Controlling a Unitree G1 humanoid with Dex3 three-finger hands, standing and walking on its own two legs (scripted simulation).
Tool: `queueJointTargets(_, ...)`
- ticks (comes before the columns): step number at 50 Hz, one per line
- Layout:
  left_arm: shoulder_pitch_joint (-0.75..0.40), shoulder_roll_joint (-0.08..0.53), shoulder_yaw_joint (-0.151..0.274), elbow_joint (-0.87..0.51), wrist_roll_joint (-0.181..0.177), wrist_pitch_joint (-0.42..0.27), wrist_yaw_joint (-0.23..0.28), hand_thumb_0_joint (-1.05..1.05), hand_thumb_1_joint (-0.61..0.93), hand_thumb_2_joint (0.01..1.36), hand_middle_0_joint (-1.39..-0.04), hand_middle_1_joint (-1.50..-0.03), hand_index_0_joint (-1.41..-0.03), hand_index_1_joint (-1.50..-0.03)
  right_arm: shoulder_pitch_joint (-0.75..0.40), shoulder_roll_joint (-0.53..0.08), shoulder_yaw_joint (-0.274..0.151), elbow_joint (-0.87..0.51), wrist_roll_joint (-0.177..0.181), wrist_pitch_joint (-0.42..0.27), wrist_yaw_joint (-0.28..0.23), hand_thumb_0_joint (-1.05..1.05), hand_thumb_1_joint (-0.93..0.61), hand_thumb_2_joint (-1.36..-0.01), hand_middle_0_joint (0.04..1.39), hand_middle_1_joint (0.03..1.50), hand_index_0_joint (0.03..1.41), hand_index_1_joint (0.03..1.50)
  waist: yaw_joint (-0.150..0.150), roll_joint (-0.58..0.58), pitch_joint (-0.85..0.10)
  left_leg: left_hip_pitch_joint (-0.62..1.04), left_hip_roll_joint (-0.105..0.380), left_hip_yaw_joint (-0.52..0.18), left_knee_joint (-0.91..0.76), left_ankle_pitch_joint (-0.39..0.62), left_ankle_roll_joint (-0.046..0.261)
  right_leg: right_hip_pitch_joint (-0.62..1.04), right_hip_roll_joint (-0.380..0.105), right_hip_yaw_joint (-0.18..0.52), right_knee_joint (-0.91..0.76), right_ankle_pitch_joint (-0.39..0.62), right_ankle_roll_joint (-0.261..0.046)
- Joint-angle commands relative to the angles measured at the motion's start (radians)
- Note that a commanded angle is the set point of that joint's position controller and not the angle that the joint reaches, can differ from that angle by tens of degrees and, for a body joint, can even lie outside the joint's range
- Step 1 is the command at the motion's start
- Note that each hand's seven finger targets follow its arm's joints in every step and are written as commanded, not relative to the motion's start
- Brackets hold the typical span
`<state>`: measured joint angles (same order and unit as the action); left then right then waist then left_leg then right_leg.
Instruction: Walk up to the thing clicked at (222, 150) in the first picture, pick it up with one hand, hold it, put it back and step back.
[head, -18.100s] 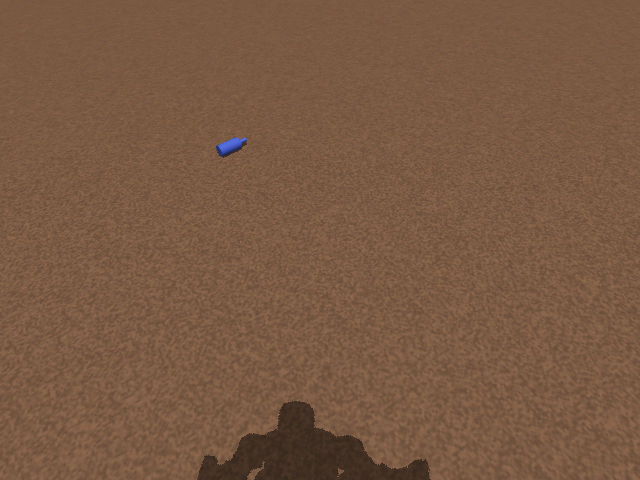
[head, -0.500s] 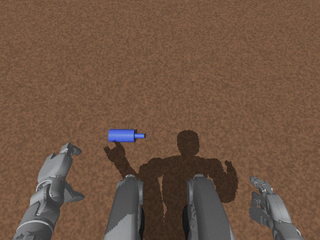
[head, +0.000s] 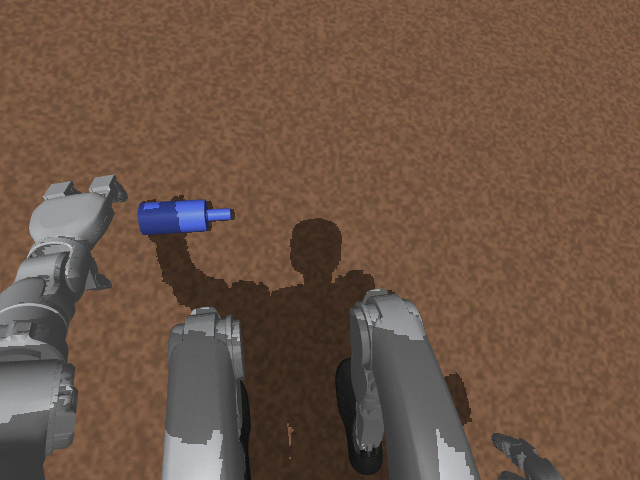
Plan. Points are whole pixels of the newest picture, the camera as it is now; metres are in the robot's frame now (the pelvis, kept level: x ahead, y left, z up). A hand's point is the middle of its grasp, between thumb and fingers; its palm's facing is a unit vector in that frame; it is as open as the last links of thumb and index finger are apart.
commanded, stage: rise first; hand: left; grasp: from above
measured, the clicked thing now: (187, 216) +0.54 +0.21 -0.37
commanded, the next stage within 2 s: none
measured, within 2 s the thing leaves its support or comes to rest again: neither
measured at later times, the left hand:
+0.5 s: hand (117, 222) +0.48 +0.28 -0.21, palm faces -0.46 -0.02 -0.89, open 13.9 cm
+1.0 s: hand (130, 215) +0.50 +0.27 -0.24, palm faces -0.46 -0.04 -0.89, open 14.0 cm
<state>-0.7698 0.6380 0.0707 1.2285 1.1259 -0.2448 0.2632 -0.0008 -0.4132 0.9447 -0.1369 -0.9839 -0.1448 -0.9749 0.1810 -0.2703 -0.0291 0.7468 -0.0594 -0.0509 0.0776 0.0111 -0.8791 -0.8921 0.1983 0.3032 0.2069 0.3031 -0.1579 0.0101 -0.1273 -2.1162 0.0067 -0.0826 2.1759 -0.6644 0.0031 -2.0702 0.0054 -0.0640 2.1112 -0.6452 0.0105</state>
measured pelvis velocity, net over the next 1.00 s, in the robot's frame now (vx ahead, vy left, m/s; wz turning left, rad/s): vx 0.01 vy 0.00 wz -0.07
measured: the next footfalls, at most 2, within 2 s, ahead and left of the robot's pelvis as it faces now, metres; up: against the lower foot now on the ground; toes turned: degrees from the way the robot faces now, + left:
none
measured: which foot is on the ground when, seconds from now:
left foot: down 0.00-1.00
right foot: down 0.00-1.00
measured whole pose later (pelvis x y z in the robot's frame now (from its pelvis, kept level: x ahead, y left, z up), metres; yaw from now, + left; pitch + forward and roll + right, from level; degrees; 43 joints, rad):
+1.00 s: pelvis +0.01 +0.00 -0.06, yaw -4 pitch +35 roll -9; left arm -1.01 0.80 0.08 1.44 1.28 -0.25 0.36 0.00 -0.50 0.98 -0.10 -0.99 -0.10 -0.98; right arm 0.17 -0.28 0.09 0.71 -0.13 -0.02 0.13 0.01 -0.91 -0.90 0.20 0.30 0.21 0.30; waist -0.27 -0.02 -0.02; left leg -2.30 0.01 -0.13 2.38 -0.71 0.01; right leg -2.23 0.02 -0.10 2.28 -0.67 0.02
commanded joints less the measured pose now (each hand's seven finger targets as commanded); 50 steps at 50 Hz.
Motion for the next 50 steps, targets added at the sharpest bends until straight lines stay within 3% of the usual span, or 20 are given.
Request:
queueJointTargets(1, -0.340, 0.319, 0.061, -0.092, 0.054, -0.017, 0.065, 0.000, -0.477, 0.977, -0.100, -0.955, -0.106, -0.948, 0.156, -0.210, -0.053, -0.028, -0.019, -0.003, -0.003, 0.000, -0.894, -0.900, 0.200, 0.299, 0.200, 0.299, -0.001, 0.184, -0.608, 0.444, -0.027, 0.043, -0.229, 0.065, 0.028, 0.244, 0.022, -0.043, -0.204, 0.066, -0.051)
queueJointTargets(2, -0.382, 0.295, 0.035, -0.105, 0.064, -0.022, 0.068, 0.000, -0.480, 0.983, -0.108, -0.934, -0.108, -0.933, 0.138, -0.218, -0.056, -0.042, -0.023, -0.003, 0.000, 0.000, -0.893, -0.900, 0.200, 0.299, 0.200, 0.299, -0.011, 0.223, -0.616, 0.464, -0.025, 0.035, -0.231, 0.068, 0.022, 0.212, 0.019, -0.047, -0.187, 0.069, -0.055)
queueJointTargets(3, -0.380, 0.326, 0.051, -0.074, 0.077, -0.024, 0.072, 0.000, -0.485, 0.980, -0.108, -0.945, -0.110, -0.942, 0.157, -0.219, -0.055, -0.022, -0.026, 0.002, 0.001, 0.000, -0.899, -0.902, 0.200, 0.299, 0.200, 0.299, -0.012, 0.231, -0.602, 0.460, -0.026, 0.033, -0.228, 0.063, 0.021, 0.205, 0.021, -0.051, -0.177, 0.067, -0.056)
queueJointTargets(6, -0.408, 0.294, 0.023, -0.048, 0.109, -0.029, 0.085, 0.000, -0.502, 0.993, -0.099, -0.950, -0.099, -0.949, 0.156, -0.219, -0.050, -0.027, -0.035, 0.007, 0.006, 0.000, -0.901, -0.902, 0.200, 0.299, 0.200, 0.299, -0.025, 0.232, -0.610, 0.459, -0.025, 0.028, -0.206, 0.088, 0.019, 0.181, 0.021, -0.060, -0.149, 0.089, -0.058)
queueJointTargets(7, -0.449, 0.329, 0.038, -0.062, 0.119, -0.034, 0.091, 0.000, -0.511, 1.002, -0.086, -0.962, -0.087, -0.960, 0.166, -0.223, -0.051, -0.015, -0.038, 0.010, 0.008, 0.000, -0.897, -0.901, 0.200, 0.299, 0.200, 0.299, -0.030, 0.257, -0.614, 0.451, -0.025, 0.029, -0.198, 0.081, 0.020, 0.170, 0.022, -0.060, -0.144, 0.087, -0.058)
queueJointTargets(11, -0.449, 0.337, 0.038, 0.005, 0.156, -0.038, 0.107, 0.000, -0.520, 1.004, -0.088, -0.957, -0.087, -0.956, 0.184, -0.231, -0.042, -0.005, -0.051, 0.018, 0.015, 0.000, -0.901, -0.901, 0.200, 0.299, 0.200, 0.299, -0.048, 0.262, -0.599, 0.443, -0.024, 0.014, -0.185, 0.078, 0.017, 0.139, 0.021, -0.074, -0.117, 0.088, -0.056)
queueJointTargets(14, -0.490, 0.336, 0.032, 0.014, 0.164, -0.040, 0.121, 0.000, -0.495, 0.983, -0.103, -0.948, -0.106, -0.945, 0.189, -0.234, -0.032, -0.008, -0.061, 0.017, 0.019, 0.000, -0.903, -0.901, 0.200, 0.299, 0.200, 0.299, -0.069, 0.249, -0.601, 0.429, -0.023, 0.022, -0.150, 0.117, 0.022, 0.150, 0.021, -0.073, -0.111, 0.126, -0.051)
queueJointTargets(16, -0.477, 0.321, 0.021, 0.067, 0.162, -0.030, 0.129, 0.000, -0.495, 0.980, -0.103, -0.955, -0.107, -0.949, 0.184, -0.233, -0.020, -0.012, -0.064, 0.016, 0.021, 0.000, -0.905, -0.902, 0.200, 0.299, 0.200, 0.299, -0.071, 0.243, -0.592, 0.416, -0.024, 0.027, -0.134, 0.117, 0.025, 0.150, 0.022, -0.070, -0.111, 0.127, -0.049)
queueJointTargets(18, -0.536, 0.359, 0.039, 0.041, 0.155, -0.028, 0.141, 0.000, -0.495, 0.979, -0.095, -0.965, -0.102, -0.957, 0.189, -0.237, -0.018, -0.009, -0.069, 0.014, 0.020, 0.000, -0.904, -0.902, 0.200, 0.299, 0.200, 0.299, -0.079, 0.251, -0.603, 0.398, -0.022, 0.030, -0.121, 0.110, 0.029, 0.153, 0.025, -0.073, -0.106, 0.130, -0.049)
queueJointTargets(19, -0.501, 0.334, 0.023, 0.081, 0.165, -0.020, 0.142, 0.000, -0.503, 0.981, -0.099, -0.956, -0.103, -0.951, 0.193, -0.232, -0.010, -0.009, -0.071, 0.014, 0.022, 0.000, -0.906, -0.902, 0.200, 0.299, 0.200, 0.299, -0.074, 0.253, -0.599, 0.407, -0.023, 0.029, -0.123, 0.118, 0.026, 0.155, 0.026, -0.074, -0.103, 0.134, -0.050)
queueJointTargets(22, -0.543, 0.368, 0.042, 0.045, 0.164, -0.015, 0.148, 0.000, -0.501, 0.981, -0.104, -0.954, -0.106, -0.951, 0.211, -0.239, -0.005, -0.004, -0.075, 0.012, 0.025, 0.000, -0.907, -0.903, 0.200, 0.300, 0.200, 0.300, -0.087, 0.282, -0.623, 0.427, -0.018, 0.022, -0.108, 0.169, 0.023, 0.161, 0.026, -0.081, -0.081, 0.180, -0.048)
queueJointTargets(23, -0.526, 0.365, 0.039, 0.072, 0.166, -0.008, 0.150, 0.000, -0.497, 0.974, -0.106, -0.950, -0.110, -0.946, 0.204, -0.239, -0.004, -0.007, -0.072, 0.012, 0.027, 0.000, -0.909, -0.903, 0.200, 0.300, 0.200, 0.300, -0.078, 0.284, -0.616, 0.428, -0.016, 0.024, -0.105, 0.172, 0.021, 0.155, 0.026, -0.079, -0.075, 0.180, -0.051)
queueJointTargets(25, -0.554, 0.364, 0.038, 0.060, 0.155, -0.004, 0.151, 0.000, -0.499, 0.976, -0.105, -0.959, -0.109, -0.954, 0.205, -0.239, 0.003, -0.010, -0.075, 0.014, 0.029, 0.000, -0.909, -0.903, 0.200, 0.300, 0.200, 0.300, -0.092, 0.272, -0.632, 0.405, -0.017, 0.029, -0.090, 0.181, 0.028, 0.183, 0.033, -0.079, -0.079, 0.197, -0.047)
queueJointTargets(29, -0.543, 0.380, 0.043, 0.072, 0.153, 0.005, 0.146, 0.000, -0.490, 0.962, -0.103, -0.965, -0.112, -0.955, 0.207, -0.245, 0.008, -0.015, -0.076, 0.016, 0.032, 0.000, -0.909, -0.903, 0.200, 0.300, 0.200, 0.300, -0.092, 0.308, -0.623, 0.422, -0.011, 0.020, -0.085, 0.201, 0.020, 0.159, 0.030, -0.081, -0.061, 0.206, -0.049)
queueJointTargets(32, -0.560, 0.398, 0.048, 0.051, 0.149, 0.004, 0.141, 0.000, -0.492, 0.964, -0.109, -0.959, -0.115, -0.952, 0.223, -0.244, 0.011, -0.013, -0.077, 0.018, 0.034, 0.000, -0.910, -0.903, 0.200, 0.300, 0.200, 0.300, -0.106, 0.266, -0.620, 0.376, -0.013, 0.033, -0.056, 0.205, 0.032, 0.208, 0.034, -0.079, -0.072, 0.231, -0.041)
queueJointTargets(36, -0.528, 0.391, 0.035, 0.086, 0.141, 0.004, 0.130, 0.000, -0.505, 0.974, -0.091, -0.980, -0.099, -0.970, 0.210, -0.244, 0.022, -0.023, -0.078, 0.021, 0.035, 0.000, -0.907, -0.902, 0.200, 0.300, 0.200, 0.300, -0.103, 0.245, -0.598, 0.326, -0.013, 0.036, -0.050, 0.161, 0.037, 0.216, 0.040, -0.080, -0.078, 0.198, -0.040)
queueJointTargets(41, -0.545, 0.407, 0.037, 0.053, 0.142, 0.002, 0.126, 0.000, -0.521, 0.989, -0.077, -0.991, -0.085, -0.982, 0.220, -0.259, 0.026, -0.029, -0.076, 0.027, 0.039, 0.000, -0.906, -0.902, 0.200, 0.300, 0.200, 0.300, -0.108, 0.302, -0.629, 0.383, -0.009, 0.024, -0.045, 0.219, 0.025, 0.205, 0.042, -0.089, -0.054, 0.240, -0.044)
queueJointTargets(46, -0.549, 0.399, 0.027, 0.061, 0.140, -0.001, 0.128, 0.000, -0.526, 0.990, -0.070, -1.004, -0.079, -0.993, 0.220, -0.256, 0.038, -0.032, -0.079, 0.028, 0.042, 0.000, -0.906, -0.902, 0.200, 0.300, 0.200, 0.300, -0.121, 0.290, -0.597, 0.345, -0.009, 0.026, -0.032, 0.199, 0.030, 0.206, 0.046, -0.091, -0.052, 0.233, -0.042)
queueJointTargets(48, -0.576, 0.423, 0.044, 0.047, 0.136, 0.000, 0.135, 0.000, -0.524, 0.995, -0.065, -0.999, -0.074, -0.988, 0.217, -0.268, 0.036, -0.033, -0.074, 0.029, 0.041, 0.000, -0.902, -0.901, 0.200, 0.300, 0.200, 0.300, -0.114, 0.333, -0.605, 0.377, -0.006, 0.013, -0.045, 0.200, 0.020, 0.166, 0.042, -0.096, -0.035, 0.223, -0.047)
queueJointTargets(50, -0.565, 0.399, 0.029, 0.077, 0.139, 0.004, 0.137, 0.000, -0.521, 0.989, -0.066, -1.001, -0.076, -0.989, 0.216, -0.269, 0.039, -0.035, -0.077, 0.026, 0.044, 0.000, -0.904, -0.902, 0.200, 0.300, 0.200, 0.300, -0.128, 0.327, -0.577, 0.371, -0.005, 0.008, -0.041, 0.192, 0.020, 0.147, 0.041, -0.101, -0.032, 0.218, -0.049)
